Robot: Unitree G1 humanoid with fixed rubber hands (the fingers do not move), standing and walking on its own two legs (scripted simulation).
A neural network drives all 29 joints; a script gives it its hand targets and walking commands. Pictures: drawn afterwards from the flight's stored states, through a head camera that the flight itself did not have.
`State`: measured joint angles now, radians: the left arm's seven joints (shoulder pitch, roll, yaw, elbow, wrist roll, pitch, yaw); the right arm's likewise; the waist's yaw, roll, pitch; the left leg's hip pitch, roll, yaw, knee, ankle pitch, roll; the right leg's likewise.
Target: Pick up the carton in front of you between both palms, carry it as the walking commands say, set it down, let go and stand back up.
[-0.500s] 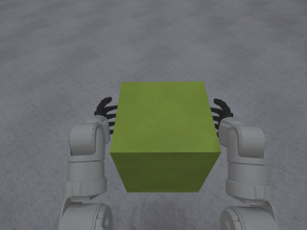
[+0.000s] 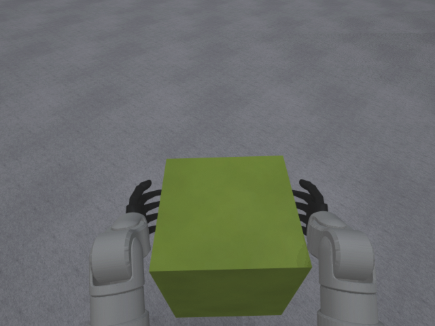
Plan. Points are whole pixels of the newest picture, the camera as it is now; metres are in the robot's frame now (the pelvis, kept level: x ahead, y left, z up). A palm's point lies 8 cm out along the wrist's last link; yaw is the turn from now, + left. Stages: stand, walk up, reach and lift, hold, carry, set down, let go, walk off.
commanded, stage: carry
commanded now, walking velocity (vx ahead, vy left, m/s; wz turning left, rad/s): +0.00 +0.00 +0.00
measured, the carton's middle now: (226, 240) +0.28 +0.01 +0.02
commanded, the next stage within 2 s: hold in 1.64 s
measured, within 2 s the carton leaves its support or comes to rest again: neither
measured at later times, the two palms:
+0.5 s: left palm (159, 194) +0.33 +0.13 +0.09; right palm (322, 202) +0.32 -0.17 +0.09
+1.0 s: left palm (163, 219) +0.30 +0.12 +0.06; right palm (325, 226) +0.29 -0.17 +0.06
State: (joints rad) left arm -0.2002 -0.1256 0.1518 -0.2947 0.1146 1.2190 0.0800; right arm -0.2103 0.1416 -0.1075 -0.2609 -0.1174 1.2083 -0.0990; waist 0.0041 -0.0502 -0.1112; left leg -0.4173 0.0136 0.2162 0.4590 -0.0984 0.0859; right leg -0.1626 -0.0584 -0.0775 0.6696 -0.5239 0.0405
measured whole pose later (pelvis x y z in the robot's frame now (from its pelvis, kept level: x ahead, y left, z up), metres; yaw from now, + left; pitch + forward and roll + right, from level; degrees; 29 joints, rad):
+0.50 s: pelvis +0.07 -0.01 +0.00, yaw -1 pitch +3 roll +1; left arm -0.16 -0.13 0.12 -0.25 0.13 1.21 0.08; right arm -0.15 0.13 -0.11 -0.26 -0.12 1.21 -0.09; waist 0.00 -0.01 -0.16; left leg -0.36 0.06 0.21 0.58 -0.26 0.04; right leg -0.17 -0.04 -0.09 0.55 -0.43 0.01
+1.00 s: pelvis +0.03 -0.02 +0.00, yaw -1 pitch +1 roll +0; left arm -0.13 -0.13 0.12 0.00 0.20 0.93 0.03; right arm -0.13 0.13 -0.11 0.01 -0.20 0.94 -0.03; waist 0.00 0.00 -0.15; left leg -0.36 0.08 0.20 0.52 -0.17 0.03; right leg -0.19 -0.02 -0.11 0.53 -0.37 -0.02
